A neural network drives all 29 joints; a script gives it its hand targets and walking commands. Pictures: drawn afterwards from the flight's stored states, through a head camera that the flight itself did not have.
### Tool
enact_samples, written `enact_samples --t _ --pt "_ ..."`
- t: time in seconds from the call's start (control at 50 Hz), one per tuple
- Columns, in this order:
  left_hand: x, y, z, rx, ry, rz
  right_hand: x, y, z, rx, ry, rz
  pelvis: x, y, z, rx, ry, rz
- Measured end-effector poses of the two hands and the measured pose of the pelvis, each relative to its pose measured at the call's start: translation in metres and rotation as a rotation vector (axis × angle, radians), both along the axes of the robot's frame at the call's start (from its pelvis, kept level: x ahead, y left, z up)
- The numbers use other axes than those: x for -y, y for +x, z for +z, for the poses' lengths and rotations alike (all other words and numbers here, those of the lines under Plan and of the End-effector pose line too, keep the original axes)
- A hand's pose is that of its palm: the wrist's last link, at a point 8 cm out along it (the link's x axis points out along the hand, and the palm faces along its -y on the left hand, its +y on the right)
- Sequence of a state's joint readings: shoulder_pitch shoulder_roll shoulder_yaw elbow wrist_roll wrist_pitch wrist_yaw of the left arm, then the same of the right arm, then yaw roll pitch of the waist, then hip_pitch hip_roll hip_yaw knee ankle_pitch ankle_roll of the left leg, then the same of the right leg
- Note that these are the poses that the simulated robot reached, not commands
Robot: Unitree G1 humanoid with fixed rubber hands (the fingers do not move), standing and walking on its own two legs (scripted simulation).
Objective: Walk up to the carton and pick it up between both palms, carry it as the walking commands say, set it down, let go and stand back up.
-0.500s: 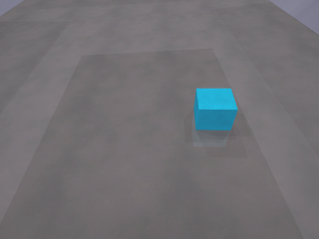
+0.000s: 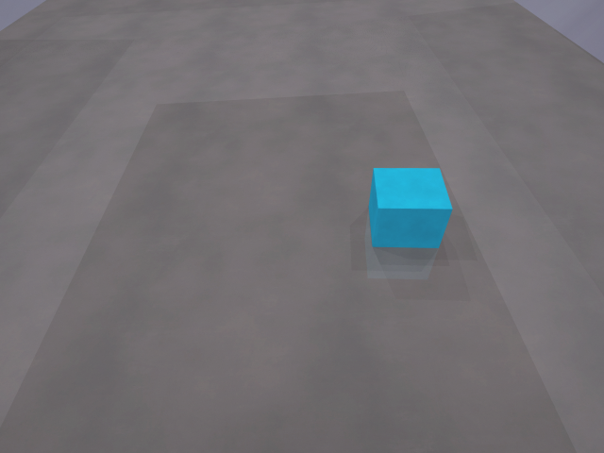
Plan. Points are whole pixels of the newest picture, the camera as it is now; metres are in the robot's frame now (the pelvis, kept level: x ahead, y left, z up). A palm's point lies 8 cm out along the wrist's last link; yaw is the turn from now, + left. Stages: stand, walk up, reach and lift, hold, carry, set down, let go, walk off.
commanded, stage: stand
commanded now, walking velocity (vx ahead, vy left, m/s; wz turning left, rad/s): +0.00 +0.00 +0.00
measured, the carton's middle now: (405, 207) +1.24 -0.38 -0.66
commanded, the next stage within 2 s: walk up in 0.10 s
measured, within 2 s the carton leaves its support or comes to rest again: neither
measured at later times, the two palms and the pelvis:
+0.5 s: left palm out of the picture +0.13 +0.26 -0.11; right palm out of the picture +0.05 -0.33 -0.12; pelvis +0.02 -0.02 +0.00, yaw -5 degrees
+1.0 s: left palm (213, 451) +0.18 +0.16 -0.11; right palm (531, 326) +0.38 -0.36 -0.13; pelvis +0.23 -0.11 -0.01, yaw -12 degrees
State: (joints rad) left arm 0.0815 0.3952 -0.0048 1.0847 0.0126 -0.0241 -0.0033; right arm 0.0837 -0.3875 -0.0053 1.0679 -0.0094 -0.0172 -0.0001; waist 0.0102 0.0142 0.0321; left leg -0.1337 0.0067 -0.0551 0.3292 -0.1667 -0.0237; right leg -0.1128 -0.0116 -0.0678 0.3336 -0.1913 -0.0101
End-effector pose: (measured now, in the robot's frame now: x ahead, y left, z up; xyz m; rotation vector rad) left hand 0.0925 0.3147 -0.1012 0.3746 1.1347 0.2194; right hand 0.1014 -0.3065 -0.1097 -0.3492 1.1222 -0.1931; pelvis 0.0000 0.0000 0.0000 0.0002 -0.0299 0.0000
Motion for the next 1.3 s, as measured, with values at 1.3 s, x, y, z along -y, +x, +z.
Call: enact_samples --t 1.3 --pt "0.169 0.436 -0.033 -0.049 -0.172 -0.188 0.052 0.274 -0.008 -0.078 0.106 -0.304 0.099 0.413 0.0 -0.014 -0.037 -0.201"
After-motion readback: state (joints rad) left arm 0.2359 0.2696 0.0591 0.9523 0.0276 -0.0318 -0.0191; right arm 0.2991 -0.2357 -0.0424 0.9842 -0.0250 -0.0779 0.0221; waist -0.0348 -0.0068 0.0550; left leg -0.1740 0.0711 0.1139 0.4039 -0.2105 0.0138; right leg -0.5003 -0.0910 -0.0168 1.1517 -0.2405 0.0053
